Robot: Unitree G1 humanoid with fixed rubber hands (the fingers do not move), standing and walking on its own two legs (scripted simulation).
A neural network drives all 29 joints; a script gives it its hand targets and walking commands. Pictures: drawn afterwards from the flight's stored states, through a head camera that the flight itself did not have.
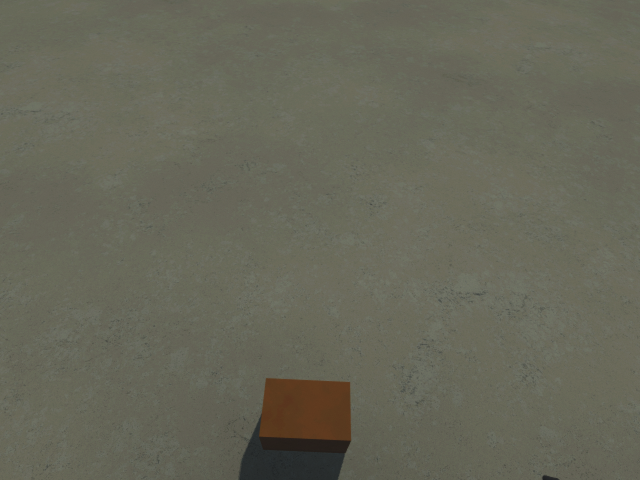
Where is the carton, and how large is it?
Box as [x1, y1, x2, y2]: [259, 378, 350, 452]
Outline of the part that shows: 266,378 259,437 263,449 345,452 350,441 349,382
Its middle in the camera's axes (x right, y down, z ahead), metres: -0.04 +0.50 +1.09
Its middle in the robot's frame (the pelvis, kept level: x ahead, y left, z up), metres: +0.37 +0.02 -0.69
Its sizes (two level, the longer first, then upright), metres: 0.235 0.149 0.156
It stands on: the floor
